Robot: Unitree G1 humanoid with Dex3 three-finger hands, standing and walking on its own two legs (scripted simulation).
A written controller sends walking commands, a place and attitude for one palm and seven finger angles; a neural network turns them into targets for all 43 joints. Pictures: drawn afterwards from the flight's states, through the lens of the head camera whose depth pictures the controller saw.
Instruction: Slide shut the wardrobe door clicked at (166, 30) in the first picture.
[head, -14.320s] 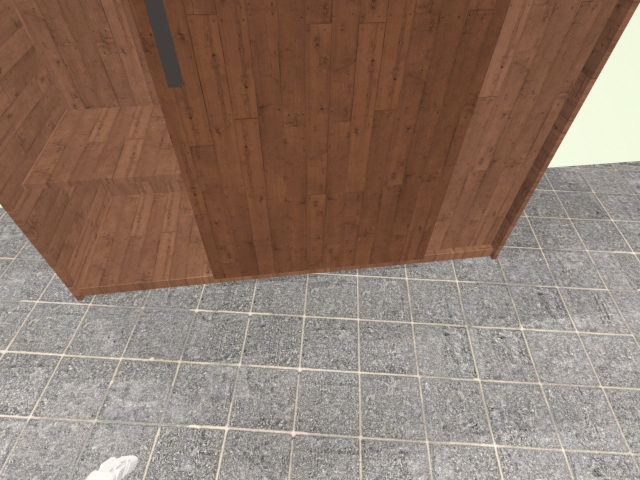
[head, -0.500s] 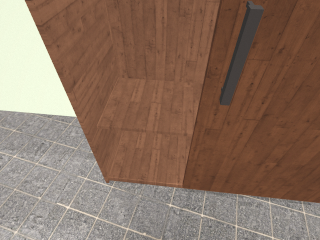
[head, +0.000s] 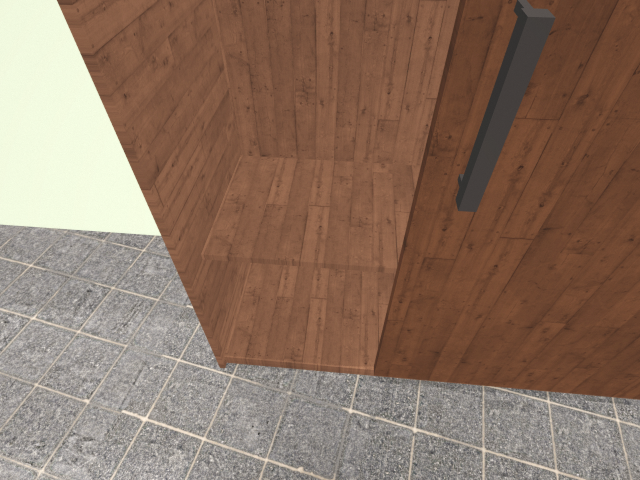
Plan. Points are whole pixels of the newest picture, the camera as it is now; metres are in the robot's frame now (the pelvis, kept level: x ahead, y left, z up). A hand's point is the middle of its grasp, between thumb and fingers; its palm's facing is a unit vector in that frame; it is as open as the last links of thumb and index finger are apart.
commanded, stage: look again from close up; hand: right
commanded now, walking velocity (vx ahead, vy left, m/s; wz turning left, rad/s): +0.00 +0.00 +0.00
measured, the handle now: (490, 118) +0.53 -0.20 +0.20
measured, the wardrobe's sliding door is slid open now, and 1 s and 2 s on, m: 0.49 0.49 0.49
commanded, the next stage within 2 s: raise the hand with hooked fingers in 0.62 s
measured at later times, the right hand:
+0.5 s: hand out of the picture -0.02 -0.16 -0.18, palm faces +0.06 +0.99 -0.13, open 7.4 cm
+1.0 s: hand (476, 395) +0.22 -0.16 +0.04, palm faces +0.12 +0.99 -0.05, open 7.8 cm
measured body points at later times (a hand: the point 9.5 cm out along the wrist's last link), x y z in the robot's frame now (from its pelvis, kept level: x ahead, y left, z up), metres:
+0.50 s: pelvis +0.00 -0.01 +0.00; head +0.01 -0.02 +0.45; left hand -0.01 +0.20 -0.16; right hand -0.02 -0.21 -0.17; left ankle -0.01 +0.13 -0.74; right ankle -0.01 -0.12 -0.74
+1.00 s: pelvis -0.01 -0.01 -0.02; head -0.02 +0.01 +0.43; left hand +0.15 +0.25 -0.10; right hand +0.21 -0.21 +0.05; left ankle +0.00 +0.13 -0.74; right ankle -0.01 -0.12 -0.74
